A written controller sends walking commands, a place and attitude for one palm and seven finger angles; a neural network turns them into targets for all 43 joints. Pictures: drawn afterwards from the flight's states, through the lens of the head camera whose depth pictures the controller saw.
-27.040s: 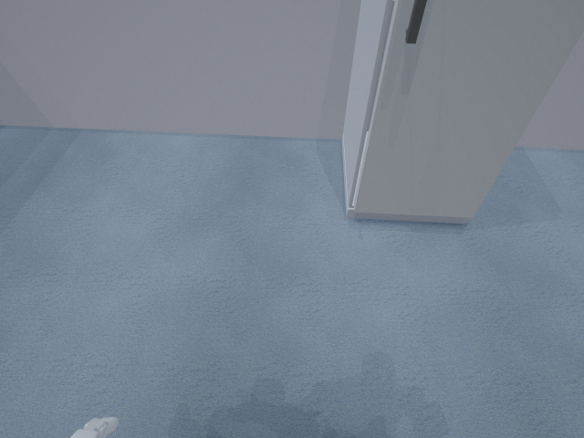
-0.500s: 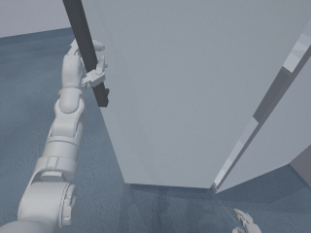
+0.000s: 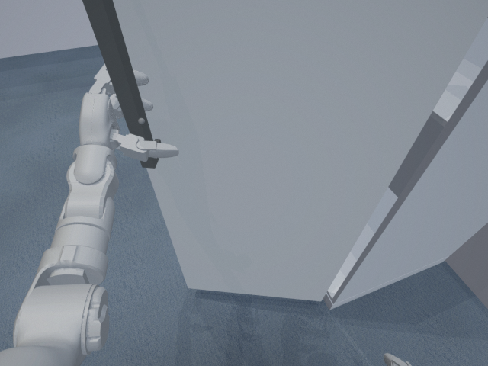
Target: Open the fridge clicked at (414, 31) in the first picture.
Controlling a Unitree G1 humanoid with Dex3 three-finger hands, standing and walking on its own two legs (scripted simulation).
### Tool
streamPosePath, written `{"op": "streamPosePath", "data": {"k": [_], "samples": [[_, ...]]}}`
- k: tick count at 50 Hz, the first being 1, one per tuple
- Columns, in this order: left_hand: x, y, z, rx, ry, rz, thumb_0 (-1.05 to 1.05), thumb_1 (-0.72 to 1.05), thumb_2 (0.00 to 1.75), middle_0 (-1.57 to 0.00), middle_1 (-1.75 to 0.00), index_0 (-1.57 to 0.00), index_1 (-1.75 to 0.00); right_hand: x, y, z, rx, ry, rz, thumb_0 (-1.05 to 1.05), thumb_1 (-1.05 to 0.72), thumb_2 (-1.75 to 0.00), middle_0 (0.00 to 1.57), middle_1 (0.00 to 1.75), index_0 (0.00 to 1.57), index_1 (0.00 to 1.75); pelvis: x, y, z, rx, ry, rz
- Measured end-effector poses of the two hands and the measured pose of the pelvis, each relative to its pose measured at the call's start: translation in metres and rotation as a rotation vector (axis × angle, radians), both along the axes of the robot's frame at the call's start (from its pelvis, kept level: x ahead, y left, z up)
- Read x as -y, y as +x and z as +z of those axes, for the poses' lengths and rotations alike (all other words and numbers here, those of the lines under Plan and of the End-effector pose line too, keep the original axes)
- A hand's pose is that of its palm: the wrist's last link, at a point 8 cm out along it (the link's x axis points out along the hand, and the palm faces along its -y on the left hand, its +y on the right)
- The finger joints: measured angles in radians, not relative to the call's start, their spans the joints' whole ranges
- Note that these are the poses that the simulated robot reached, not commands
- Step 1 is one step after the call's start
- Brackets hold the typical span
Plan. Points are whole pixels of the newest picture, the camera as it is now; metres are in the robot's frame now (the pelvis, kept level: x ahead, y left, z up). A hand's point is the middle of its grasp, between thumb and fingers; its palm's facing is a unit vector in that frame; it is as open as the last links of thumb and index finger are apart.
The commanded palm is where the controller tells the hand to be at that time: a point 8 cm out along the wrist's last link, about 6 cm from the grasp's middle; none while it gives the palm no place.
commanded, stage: loosen the grip on the handle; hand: left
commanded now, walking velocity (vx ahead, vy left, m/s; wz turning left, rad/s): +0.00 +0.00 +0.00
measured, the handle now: (126, 63) +0.47 +0.18 +0.27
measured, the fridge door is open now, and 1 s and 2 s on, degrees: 64 63 63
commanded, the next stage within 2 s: slip the hand off the handle in 0.18 s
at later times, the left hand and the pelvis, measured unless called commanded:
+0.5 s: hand (124, 123) +0.43 +0.20 +0.19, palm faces +0.15 -0.98 -0.13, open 14.6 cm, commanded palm +0.40 +0.25 +0.19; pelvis +0.03 +0.00 +0.00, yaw +1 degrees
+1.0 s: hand (74, 137) +0.39 +0.26 +0.19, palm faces +0.14 -0.98 -0.13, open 14.7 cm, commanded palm +0.35 +0.29 +0.19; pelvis +0.03 +0.02 +0.00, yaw +1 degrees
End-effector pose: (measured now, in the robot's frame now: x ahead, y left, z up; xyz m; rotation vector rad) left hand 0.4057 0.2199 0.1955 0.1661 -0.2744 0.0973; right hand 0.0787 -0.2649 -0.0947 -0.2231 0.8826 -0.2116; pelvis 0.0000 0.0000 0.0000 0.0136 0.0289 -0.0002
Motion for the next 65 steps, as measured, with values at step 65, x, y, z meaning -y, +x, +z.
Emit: {"op": "streamPosePath", "data": {"k": [65], "samples": [[-0.074,-0.096,-0.008,0.045,-0.02,0.034,-0.02,-0.55,0.2,-0.25,-1.15,-0.25,-1.15,-0.065,0.109,0.023,0.216,0.043,0.166,0.01,-0.91,-0.9,0.2,0.3,0.2,0.3,-0.019,0.018,0.0,0.028,-0.021,0.031]]}}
